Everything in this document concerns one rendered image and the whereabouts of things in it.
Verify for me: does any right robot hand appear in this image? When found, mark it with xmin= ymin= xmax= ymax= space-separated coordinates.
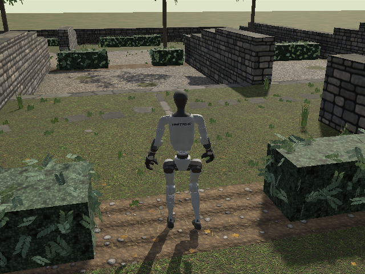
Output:
xmin=201 ymin=153 xmax=214 ymax=163

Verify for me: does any left robot upper arm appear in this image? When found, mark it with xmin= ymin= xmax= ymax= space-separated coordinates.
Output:
xmin=154 ymin=115 xmax=169 ymax=147

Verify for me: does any right robot upper arm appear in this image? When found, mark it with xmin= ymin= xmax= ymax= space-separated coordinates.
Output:
xmin=193 ymin=114 xmax=209 ymax=145

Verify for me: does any right robot thigh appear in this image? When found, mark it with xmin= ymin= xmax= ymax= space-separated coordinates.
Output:
xmin=189 ymin=159 xmax=202 ymax=193

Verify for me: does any robot right foot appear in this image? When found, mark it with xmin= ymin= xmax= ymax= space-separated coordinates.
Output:
xmin=192 ymin=219 xmax=201 ymax=230

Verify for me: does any left robot hand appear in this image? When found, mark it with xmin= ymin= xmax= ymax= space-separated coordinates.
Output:
xmin=145 ymin=157 xmax=158 ymax=170

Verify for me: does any robot right forearm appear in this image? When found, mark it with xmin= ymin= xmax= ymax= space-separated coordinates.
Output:
xmin=203 ymin=136 xmax=213 ymax=155

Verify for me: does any robot left forearm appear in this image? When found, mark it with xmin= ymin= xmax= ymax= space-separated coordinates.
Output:
xmin=147 ymin=138 xmax=159 ymax=160

